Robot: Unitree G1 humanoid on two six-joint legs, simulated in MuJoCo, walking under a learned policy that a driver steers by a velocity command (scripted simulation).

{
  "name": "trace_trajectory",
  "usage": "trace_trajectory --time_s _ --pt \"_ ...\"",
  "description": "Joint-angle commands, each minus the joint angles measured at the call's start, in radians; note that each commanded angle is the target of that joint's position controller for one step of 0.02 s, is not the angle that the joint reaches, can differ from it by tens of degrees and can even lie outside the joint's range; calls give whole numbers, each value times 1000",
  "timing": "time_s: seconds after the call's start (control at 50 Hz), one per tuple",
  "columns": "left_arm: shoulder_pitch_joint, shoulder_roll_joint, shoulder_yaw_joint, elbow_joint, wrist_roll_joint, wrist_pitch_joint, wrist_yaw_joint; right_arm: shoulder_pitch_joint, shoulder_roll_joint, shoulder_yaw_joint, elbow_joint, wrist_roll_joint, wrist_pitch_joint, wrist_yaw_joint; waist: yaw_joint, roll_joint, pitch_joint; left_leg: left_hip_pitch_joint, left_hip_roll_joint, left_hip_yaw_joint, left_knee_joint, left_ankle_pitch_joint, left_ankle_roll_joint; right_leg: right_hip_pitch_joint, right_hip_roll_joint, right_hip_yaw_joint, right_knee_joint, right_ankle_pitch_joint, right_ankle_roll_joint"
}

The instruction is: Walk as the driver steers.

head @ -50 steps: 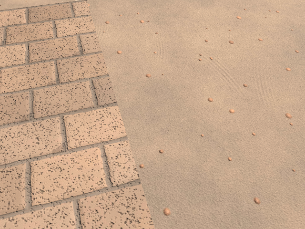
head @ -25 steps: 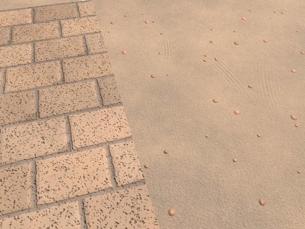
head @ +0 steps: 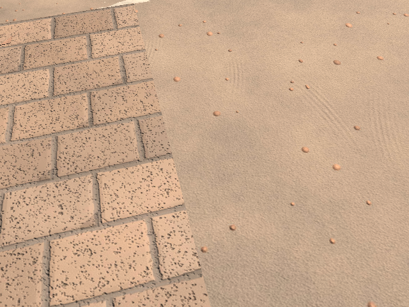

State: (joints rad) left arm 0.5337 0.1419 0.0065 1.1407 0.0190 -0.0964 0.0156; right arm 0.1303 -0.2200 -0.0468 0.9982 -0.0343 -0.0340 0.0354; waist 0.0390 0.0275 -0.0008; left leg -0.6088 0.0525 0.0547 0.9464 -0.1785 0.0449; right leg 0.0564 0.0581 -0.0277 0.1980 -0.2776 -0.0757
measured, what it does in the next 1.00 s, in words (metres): walks ahead: left foot, then right foot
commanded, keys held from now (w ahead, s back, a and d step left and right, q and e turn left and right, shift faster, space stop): w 0.48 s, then no key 0.18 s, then q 0.34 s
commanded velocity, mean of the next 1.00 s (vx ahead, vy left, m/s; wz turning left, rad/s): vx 0.33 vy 0.00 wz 0.10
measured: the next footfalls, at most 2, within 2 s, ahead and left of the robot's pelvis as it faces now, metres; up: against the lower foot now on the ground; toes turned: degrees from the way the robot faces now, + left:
left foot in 0.18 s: +0.28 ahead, +0.09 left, +0.00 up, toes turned +4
right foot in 0.70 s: +0.56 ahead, -0.05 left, +0.00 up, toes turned -3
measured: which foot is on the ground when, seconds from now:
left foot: up 0.00-0.16, down 0.18-0.70, up 0.72-1.00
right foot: down 0.00-0.20, up 0.22-0.68, down 0.70-1.00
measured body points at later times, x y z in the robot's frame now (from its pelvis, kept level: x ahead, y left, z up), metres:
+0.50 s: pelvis +0.28 +0.04 +0.00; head +0.30 +0.05 +0.45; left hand +0.40 +0.27 -0.14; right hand +0.22 -0.19 -0.14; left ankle +0.24 +0.09 -0.74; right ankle +0.40 -0.12 -0.68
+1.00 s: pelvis +0.44 +0.01 -0.01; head +0.48 +0.01 +0.44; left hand +0.47 +0.27 -0.15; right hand +0.53 -0.23 -0.16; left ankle +0.44 +0.14 -0.69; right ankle +0.52 -0.05 -0.75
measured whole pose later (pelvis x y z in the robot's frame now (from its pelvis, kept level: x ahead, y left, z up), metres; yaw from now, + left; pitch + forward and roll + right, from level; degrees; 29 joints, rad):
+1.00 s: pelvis +0.44 +0.01 -0.01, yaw +8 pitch +0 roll +0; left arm 0.22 0.20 0.04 0.96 0.03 -0.04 0.05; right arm 0.21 -0.21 -0.07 0.95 -0.04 0.04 -0.01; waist -0.01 0.03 0.07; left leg -0.51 0.04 0.02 1.01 -0.39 0.01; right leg -0.30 -0.01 -0.21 0.41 -0.12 -0.10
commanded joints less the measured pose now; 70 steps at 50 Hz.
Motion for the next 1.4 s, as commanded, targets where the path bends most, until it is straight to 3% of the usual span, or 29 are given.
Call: trace_trajectory --time_s 0.02,0.12,0.16,0.18,0.2,0.22,0.26,0.3,0.38,0.48,0.54,0.6,0.66,0.68,0.7,0.72,0.74,0.78,0.82,0.98,1.1,1.16,1.18,1.2,1.22,1.24,1.28,1.32,1.4 --pt "59 109 9 -17 1 -11 6 -181 -4 13 -109 8 -7 1 9 -124 151 -107 -27 61 -154 51 -11 -46 -223 124 -62 482 -103" --pt "29 155 17 -15 1 -17 11 -157 -42 8 -135 16 -13 -14 -40 -146 111 142 -89 94 -349 52 68 -14 -257 74 46 861 -86" --pt "-3 181 26 -20 -1 -13 12 91 -87 -18 -59 21 -28 -30 -147 -129 -22 402 -133 89 -418 60 108 1 -244 42 327 1025 -58" --pt "-17 182 26 -29 -5 -11 9 245 -121 -36 -11 10 -36 -40 -208 -110 -101 620 -76 32 -450 54 131 -120 -211 24 534 856 -44" --pt "28 109 11 -59 -18 -9 -1 380 -218 -61 5 -17 -39 -48 -212 39 -228 868 197 -310 -478 -149 196 -365 -124 -24 873 397 -23" --pt "90 87 21 -56 -30 -6 -10 356 -231 -67 4 -2 -26 -33 -157 175 -301 942 364 -779 -663 -208 313 -599 37 36 1177 -219 -8" --pt "-95 140 38 -106 1 -4 -15 140 -120 -40 -31 30 -33 -23 -93 3 -28 647 291 -551 -743 -287 264 -692 -89 87 1160 -44 -32" --pt "-135 108 41 -119 16 6 -22 115 -38 -14 -13 21 -54 -27 -31 -24 60 451 205 -369 -786 -74 204 -599 -143 85 1037 12 -24" --pt "-160 76 41 -137 24 47 -37 213 -48 -6 31 20 -80 -37 6 5 71 402 146 -208 -813 143 183 -587 -158 45 920 54 10" --pt "-413 91 38 -230 13 53 -47 310 -56 4 43 25 -77 -38 -44 11 116 470 102 -123 -836 281 151 -704 -161 -14 657 239 46" --pt "-487 58 22 -246 1 45 -42 365 -45 15 62 25 -77 -44 -68 23 108 504 76 -43 -757 635 105 -611 -101 -74 480 313 44" --pt "-496 65 18 -241 -2 38 -29 405 -46 21 84 16 -69 -55 -81 60 75 590 85 -35 -673 772 89 -548 -57 -83 408 317 25" --pt "-337 117 36 -185 5 18 -10 358 -64 17 80 10 -66 -68 -10 80 19 655 101 -62 -489 891 82 -397 -10 -60 317 245 -19" --pt "-240 132 44 -154 14 2 -4 343 -69 15 82 23 -63 -67 41 51 -9 635 78 -59 -347 812 66 -276 -25 -47 187 375 -32" --pt "-133 190 58 -126 33 -14 3 354 -54 21 65 41 -67 -67 62 1 -95 490 44 -59 -168 535 46 -47 -160 48 228 757 -53" --pt "-69 256 73 -123 45 -9 1 508 57 41 66 81 -57 -72 9 -210 -283 244 -91 5 184 -326 13 269 -495 324 354 1347 -220" --pt "-94 227 72 -151 -11 8 -9 529 -14 19 90 86 -35 -83 21 -128 -405 184 -121 -85 332 -497 8 276 -534 400 342 1338 -310" --pt "-285 151 51 -202 -17 24 1 332 -47 -5 35 21 -16 -77 -19 -58 -147 118 -58 -96 325 -351 -6 -28 -432 254 190 946 -240" --pt "-307 115 40 -200 -14 29 25 296 -26 -17 17 -2 11 -60 -61 -79 -39 176 -20 -87 254 -271 -24 -231 -357 121 112 785 -173" --pt "-325 172 58 -241 10 52 34 199 -11 -28 -67 -4 92 -47 -77 -151 -32 175 -1 -22 51 -191 -41 -365 -338 -4 29 201 -164" --pt "-302 247 85 -259 11 82 22 132 -44 -31 -149 4 96 -21 -40 -152 -70 269 -18 45 -148 -271 -3 -340 -410 7 9 -169 -139" --pt "-363 268 100 -290 5 101 12 247 -61 -41 -135 10 88 6 -99 -104 -36 507 -63 77 -369 -264 65 -499 -390 -40 46 -450 -46" --pt "-384 230 96 -296 10 112 6 340 -69 -47 -93 12 77 4 -137 2 10 587 -48 -13 -504 -337 104 -597 -323 -115 228 -485 2" --pt "-402 122 70 -335 2 118 -8 387 -159 -66 -91 4 67 -13 -151 305 59 605 220 -473 -756 -700 201 -814 -151 -245 610 -444 78" --pt "-508 153 72 -390 20 110 -9 350 -191 -65 -120 8 58 -37 -149 235 168 468 319 -741 -914 -844 259 -939 -76 -62 724 -274 93" --pt "-524 193 81 -402 11 95 -21 282 -166 -56 -127 8 55 -63 -97 133 205 405 282 -641 -924 -741 233 -901 -124 15 750 -117 94" --pt "-427 214 89 -354 13 71 -41 188 -177 -56 -159 22 30 -57 -30 101 145 448 180 -472 -886 -424 179 -819 -117 24 719 37 100" --pt "-401 196 88 -329 30 69 -47 213 -136 -47 -157 27 -3 -42 -35 52 68 526 127 -381 -840 -206 166 -780 -106 17 743 112 96" --pt "-486 173 80 -366 21 79 -43 331 -136 -51 -129 29 -27 -33 -78 61 56 625 119 -377 -815 -82 181 -841 -108 21 692 156 112"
